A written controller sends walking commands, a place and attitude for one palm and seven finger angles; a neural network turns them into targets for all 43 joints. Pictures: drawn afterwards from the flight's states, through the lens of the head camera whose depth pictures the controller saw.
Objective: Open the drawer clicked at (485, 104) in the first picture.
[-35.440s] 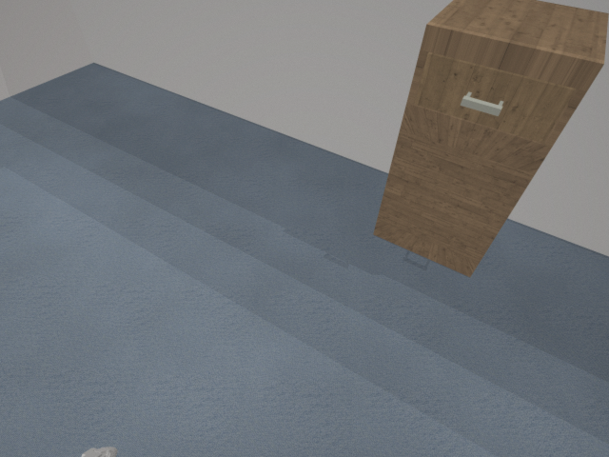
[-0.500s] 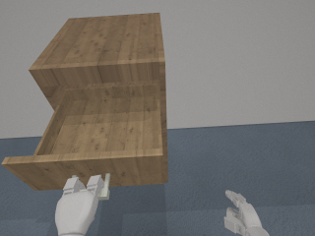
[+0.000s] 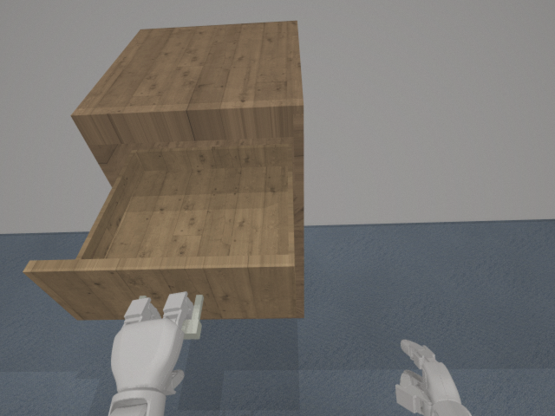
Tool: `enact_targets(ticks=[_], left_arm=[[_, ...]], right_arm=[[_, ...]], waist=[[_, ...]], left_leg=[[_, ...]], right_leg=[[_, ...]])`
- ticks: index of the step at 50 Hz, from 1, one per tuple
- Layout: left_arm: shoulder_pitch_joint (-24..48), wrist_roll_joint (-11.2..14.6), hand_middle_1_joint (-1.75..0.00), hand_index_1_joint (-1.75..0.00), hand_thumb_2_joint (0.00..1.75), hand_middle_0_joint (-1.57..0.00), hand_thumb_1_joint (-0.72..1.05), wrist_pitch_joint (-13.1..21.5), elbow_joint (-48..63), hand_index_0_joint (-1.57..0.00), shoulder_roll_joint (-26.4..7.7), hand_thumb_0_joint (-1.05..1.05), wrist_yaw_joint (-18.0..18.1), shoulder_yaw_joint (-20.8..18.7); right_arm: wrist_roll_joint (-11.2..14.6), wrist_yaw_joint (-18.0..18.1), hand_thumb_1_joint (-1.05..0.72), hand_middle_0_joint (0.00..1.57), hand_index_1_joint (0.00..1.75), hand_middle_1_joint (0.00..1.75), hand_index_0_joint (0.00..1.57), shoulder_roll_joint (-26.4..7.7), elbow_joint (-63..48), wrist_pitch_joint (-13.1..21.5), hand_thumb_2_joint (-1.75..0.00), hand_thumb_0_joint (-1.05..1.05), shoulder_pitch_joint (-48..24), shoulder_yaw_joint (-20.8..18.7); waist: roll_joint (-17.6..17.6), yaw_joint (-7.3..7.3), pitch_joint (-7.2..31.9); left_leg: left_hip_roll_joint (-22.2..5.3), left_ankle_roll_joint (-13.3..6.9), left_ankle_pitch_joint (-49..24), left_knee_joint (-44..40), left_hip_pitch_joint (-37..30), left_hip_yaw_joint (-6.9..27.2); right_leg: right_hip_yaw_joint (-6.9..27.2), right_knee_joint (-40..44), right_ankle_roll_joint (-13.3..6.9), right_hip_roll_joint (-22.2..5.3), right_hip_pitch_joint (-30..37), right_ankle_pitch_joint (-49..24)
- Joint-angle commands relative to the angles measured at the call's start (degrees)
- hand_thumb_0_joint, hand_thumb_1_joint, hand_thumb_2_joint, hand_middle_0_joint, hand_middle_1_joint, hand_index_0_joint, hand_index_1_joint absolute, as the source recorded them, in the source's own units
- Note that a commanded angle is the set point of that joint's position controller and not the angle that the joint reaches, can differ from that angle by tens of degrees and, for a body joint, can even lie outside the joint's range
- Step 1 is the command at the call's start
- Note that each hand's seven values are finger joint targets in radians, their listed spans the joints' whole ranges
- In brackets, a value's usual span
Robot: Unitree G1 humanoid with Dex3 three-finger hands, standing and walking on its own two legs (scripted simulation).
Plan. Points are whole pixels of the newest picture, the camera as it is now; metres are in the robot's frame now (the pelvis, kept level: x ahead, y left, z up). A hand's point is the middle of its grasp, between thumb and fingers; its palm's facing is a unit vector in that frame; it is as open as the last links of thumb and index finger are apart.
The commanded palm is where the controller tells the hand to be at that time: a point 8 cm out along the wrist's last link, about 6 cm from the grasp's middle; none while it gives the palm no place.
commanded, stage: open the thumb to release the handle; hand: left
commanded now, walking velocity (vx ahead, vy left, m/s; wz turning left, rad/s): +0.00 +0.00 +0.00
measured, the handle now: (167, 316) +0.26 +0.20 +0.00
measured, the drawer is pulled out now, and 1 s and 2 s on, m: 0.30 0.29 0.29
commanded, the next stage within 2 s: lift the hand off the handle in 0.10 s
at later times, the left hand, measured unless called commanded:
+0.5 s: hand (169, 349) +0.22 +0.19 -0.02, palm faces +0.01 -0.10 -0.99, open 13.8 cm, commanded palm +0.20 +0.20 +0.04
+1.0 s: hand (156, 330) +0.23 +0.20 +0.03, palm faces +0.05 -0.14 -0.99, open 13.3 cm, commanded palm +0.20 +0.20 +0.11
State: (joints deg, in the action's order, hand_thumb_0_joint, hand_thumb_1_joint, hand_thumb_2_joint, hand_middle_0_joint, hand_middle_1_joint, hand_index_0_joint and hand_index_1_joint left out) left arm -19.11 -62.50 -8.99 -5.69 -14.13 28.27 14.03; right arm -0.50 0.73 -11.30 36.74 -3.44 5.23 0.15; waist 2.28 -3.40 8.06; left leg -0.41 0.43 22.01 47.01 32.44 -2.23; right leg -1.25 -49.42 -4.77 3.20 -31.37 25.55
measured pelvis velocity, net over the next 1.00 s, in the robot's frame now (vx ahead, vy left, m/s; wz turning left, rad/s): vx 0.01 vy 0.01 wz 0.00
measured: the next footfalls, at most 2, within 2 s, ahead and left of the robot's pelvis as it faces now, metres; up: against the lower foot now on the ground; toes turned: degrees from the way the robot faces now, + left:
none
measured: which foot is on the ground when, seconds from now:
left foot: down 0.00-1.00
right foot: down 0.00-1.00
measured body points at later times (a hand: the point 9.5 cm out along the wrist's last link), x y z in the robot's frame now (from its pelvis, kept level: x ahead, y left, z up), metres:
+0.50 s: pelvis -0.01 +0.00 +0.00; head +0.00 -0.03 +0.45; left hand +0.21 +0.20 +0.03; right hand +0.19 -0.21 -0.11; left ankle +0.02 +0.13 -0.70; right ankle -0.01 -0.06 -0.70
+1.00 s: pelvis +0.01 +0.01 +0.01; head +0.01 -0.02 +0.46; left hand +0.22 +0.20 +0.08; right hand +0.22 -0.20 -0.08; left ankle +0.02 +0.13 -0.70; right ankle -0.01 -0.06 -0.70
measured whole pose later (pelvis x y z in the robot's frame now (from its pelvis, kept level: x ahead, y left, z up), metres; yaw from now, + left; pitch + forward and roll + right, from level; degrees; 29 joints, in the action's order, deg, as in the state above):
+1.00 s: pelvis +0.01 +0.01 +0.01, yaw +0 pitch +4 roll +1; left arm -17.2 -59.4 -9.9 1.2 -16.7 22.8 15.5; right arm -0.4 0.5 -12.5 37.2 -2.5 5.8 -1.0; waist 4.2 -4.0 5.4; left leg 0.1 -0.6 20.4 41.5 25.0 -1.9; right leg -1.1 -42.3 -3.7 3.0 -23.1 23.2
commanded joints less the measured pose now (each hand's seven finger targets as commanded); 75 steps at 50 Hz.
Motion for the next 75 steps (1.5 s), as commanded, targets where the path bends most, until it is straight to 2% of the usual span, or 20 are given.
enact_targets(ticks=[1,8,10,13,25,27,29,32,34,35,44,50,53,58,61,68,69,70,74,75], left_arm=[[6.1,-0.4,-1.20,-1.20,0.30,-0.30,-0.50,-0.3,8.5,-0.30,-7.1,0.00,1.6,-6.1],[7.7,-0.4,-1.20,-1.20,0.30,-0.30,-0.50,0.8,7.3,-0.30,-7.7,0.00,1.9,-7.3],[9.8,-0.9,-1.20,-1.20,0.30,-0.30,-0.50,0.8,7.5,-0.30,-5.0,0.00,2.1,-4.1],[11.7,-0.8,-1.20,-1.20,0.30,-0.30,-0.50,0.3,6.5,-0.30,-7.0,0.00,2.4,-5.9],[18.1,0.0,-1.20,-1.20,0.30,-0.30,-0.50,-0.4,3.4,-0.30,-7.8,0.00,2.0,-6.0],[18.1,0.1,-1.20,-1.20,0.30,-0.30,-0.50,-0.1,6.9,-0.30,-10.1,0.00,2.3,-8.3],[18.2,0.4,-1.20,-1.20,0.30,-0.30,-0.50,-0.2,10.0,-0.30,-10.0,0.00,2.4,-7.9],[18.4,1.0,-1.20,-1.20,0.30,-0.30,-0.50,-0.1,11.0,-0.30,-10.2,0.00,2.0,-8.2],[19.2,0.9,-1.20,-1.20,0.30,-0.30,-0.50,0.2,14.4,-0.30,-10.2,0.00,2.1,-7.7],[17.9,1.2,-1.20,-1.20,0.30,-0.30,-0.50,0.2,14.2,-0.30,-9.3,0.00,1.8,-7.0],[14.9,1.5,-1.20,-1.20,0.30,-0.30,-0.50,2.0,25.4,-0.30,-9.2,0.00,0.7,-6.4],[17.0,2.4,-1.20,-1.20,0.30,-0.30,-0.50,-2.4,22.7,-0.30,-8.4,0.00,-3.6,-4.0],[18.0,3.1,-1.20,-1.20,0.30,-0.30,-0.50,-2.5,26.6,-0.30,-11.5,0.00,-5.6,-6.3],[11.3,4.3,-1.20,-1.20,0.30,-0.30,-0.50,-1.4,28.9,-0.30,-11.6,0.00,-8.5,-7.1],[11.5,3.3,-1.20,-1.20,0.30,-0.30,-0.50,-1.9,29.8,-0.30,-9.6,0.00,-10.2,-4.3],[12.7,5.1,-1.20,-1.20,0.30,-0.30,-0.50,-3.2,32.4,-0.30,-13.6,0.00,-14.3,-7.5],[13.2,4.3,-1.20,-1.20,0.30,-0.30,-0.50,-3.5,32.4,-0.30,-11.8,0.00,-15.0,-5.2],[14.0,5.0,-1.20,-1.20,0.30,-0.30,-0.50,-3.7,31.9,-0.30,-11.9,0.00,-15.6,-5.2],[12.6,5.6,-1.20,-1.20,0.30,-0.30,-0.50,-4.7,35.0,-0.30,-13.0,0.00,-18.1,-5.9],[11.3,6.6,-1.20,-1.20,0.30,-0.30,-0.50,-4.6,34.6,-0.30,-13.4,0.00,-18.7,-6.6]], right_arm=[[-0.1,0.6,-0.90,0.20,0.30,0.30,0.20,-5.5,-9.7,2.9,-0.90,0.00,-8.8,-2.0],[-0.2,0.7,-0.90,0.20,0.30,0.30,0.20,-5.7,-9.4,3.0,-0.90,0.00,-8.4,-2.3],[-0.3,0.4,-0.90,0.20,0.30,0.30,0.20,-5.5,-9.4,3.2,-0.90,0.00,-8.4,-2.5],[-0.2,0.6,-0.90,0.20,0.30,0.30,0.20,-5.9,-9.0,3.0,-0.90,0.00,-8.3,-2.6],[0.1,1.8,-0.90,0.20,0.30,0.30,0.20,-6.0,-7.8,3.1,-0.90,0.00,-7.8,-2.5],[0.1,1.9,-0.90,0.20,0.30,0.30,0.20,-6.0,-8.1,3.0,-0.90,0.00,-8.1,-2.6],[0.0,1.9,-0.90,0.20,0.30,0.30,0.20,-5.8,-8.6,3.0,-0.90,0.00,-8.2,-2.4],[0.3,1.9,-0.90,0.20,0.30,0.30,0.20,-5.7,-8.5,3.0,-0.90,0.00,-8.7,-2.4],[0.1,1.8,-0.90,0.20,0.30,0.30,0.20,-5.6,-8.9,3.2,-0.90,0.00,-8.7,-2.3],[0.2,1.7,-0.90,0.20,0.30,0.30,0.20,-5.4,-9.0,3.2,-0.90,0.00,-9.0,-2.4],[-0.5,0.4,-0.90,0.20,0.30,0.30,0.20,-5.4,-10.2,4.4,-0.90,0.00,-8.7,-2.4],[0.7,-0.1,-0.90,0.20,0.30,0.30,0.20,-5.7,-9.5,3.0,-0.90,0.00,-10.8,-2.2],[0.7,0.3,-0.90,0.20,0.30,0.30,0.20,-5.7,-9.7,2.5,-0.90,0.00,-11.3,-1.8],[0.7,-0.1,-0.90,0.20,0.30,0.30,0.20,-5.3,-10.1,2.5,-0.90,0.00,-11.9,-1.2],[0.6,-0.9,-0.90,0.20,0.30,0.30,0.20,-5.2,-10.4,2.3,-0.90,0.00,-12.3,-0.8],[1.2,-1.0,-0.90,0.20,0.30,0.30,0.20,-5.2,-10.5,1.2,-0.90,0.00,-14.0,-0.1],[1.1,-1.2,-0.90,0.20,0.30,0.30,0.20,-5.0,-10.7,1.3,-0.90,0.00,-13.7,0.4],[1.3,-1.2,-0.90,0.20,0.30,0.30,0.20,-5.0,-10.0,1.0,-0.90,0.00,-14.1,0.2],[1.6,-1.8,-0.90,0.20,0.30,0.30,0.20,-5.1,-11.3,0.7,-0.90,0.00,-14.9,0.8],[1.8,-1.8,-0.90,0.20,0.30,0.30,0.20,-5.2,-10.8,0.4,-0.90,0.00,-15.1,0.6]], waist=[[-5.1,-0.43,5.1],[-3.9,-0.32,5.7],[-3.5,0.33,5.7],[-4.7,0.30,6.5],[-5.5,0.57,7.1],[-3.3,-0.51,10.0],[-2.6,-0.36,10.9],[-3.1,0.00,8.6],[-0.5,-0.41,10.2],[-0.9,-0.25,8.6],[1.0,-0.66,10.6],[-3.0,-0.26,5.9],[-1.3,-1.12,8.2],[-1.6,-1.82,5.0],[-1.4,-1.94,3.0],[-0.9,-2.18,2.0],[-1.5,-2.43,2.3],[-1.8,-1.81,0.4],[-0.7,-3.11,2.7],[-0.5,-2.64,1.2]], left_leg=[[3.8,-2.0,-5.9,-3.9,-4.7,1.4],[3.8,-1.8,-6.4,-3.9,-4.8,1.7],[3.7,-1.9,-6.1,-3.6,-5.0,1.8],[3.6,-1.9,-5.9,-3.5,-4.6,1.8],[3.6,-2.1,-5.8,-3.7,-3.8,1.5],[3.7,-2.2,-7.5,-4.2,-5.6,1.4],[3.7,-2.2,-8.5,-4.8,-7.3,1.3],[3.6,-2.2,-8.6,-5.7,-8.5,1.6],[3.4,-2.2,-9.4,-6.4,-10.9,1.5],[3.3,-2.2,-9.7,-6.8,-11.4,1.6],[2.8,-2.2,-15.8,-8.1,-17.5,1.8],[2.3,-2.5,-14.7,-11.2,-18.6,2.1],[2.4,-2.6,-16.6,-12.4,-20.8,1.8],[2.4,-2.4,-18.8,-13.9,-21.9,1.8],[2.3,-2.5,-18.7,-14.8,-22.4,1.8],[2.0,-2.4,-19.5,-17.5,-24.1,1.4],[2.1,-2.7,-19.5,-17.4,-24.2,1.2],[2.1,-2.6,-19.7,-18.2,-24.3,1.5],[1.8,-2.6,-21.0,-19.4,-24.8,1.3],[1.9,-2.5,-21.7,-20.1,-25.1,1.5]], right_leg=[[7.7,12.9,3.2,-1.6,2.3,-12.5],[8.1,12.9,2.7,-1.5,2.4,-12.9],[7.6,12.5,2.8,-1.6,1.0,-12.0],[7.6,12.5,2.7,-1.5,1.3,-11.4],[7.8,13.1,3.3,-2.1,2.4,-12.5],[7.8,12.5,2.9,-1.8,4.3,-14.8],[7.5,12.9,2.9,-1.9,5.5,-16.3],[7.0,14.1,2.8,-1.4,4.8,-14.5],[6.4,14.3,2.6,-1.3,5.1,-13.2],[5.8,14.7,2.4,-1.1,4.7,-13.4],[4.5,14.7,1.9,-0.7,6.4,-18.4],[4.0,17.8,2.5,-0.6,8.0,-17.0],[4.5,18.7,2.4,-0.9,11.8,-19.5],[5.1,20.7,2.3,-0.8,13.5,-22.7],[4.3,21.5,2.6,-1.0,12.7,-20.7],[5.1,24.5,2.6,-1.2,17.0,-22.2],[4.4,24.5,2.9,-1.4,16.8,-21.4],[4.7,25.4,2.9,-1.2,16.7,-22.0],[4.0,25.3,2.9,-1.6,20.1,-22.4],[4.5,26.0,2.8,-1.3,20.5,-23.8]])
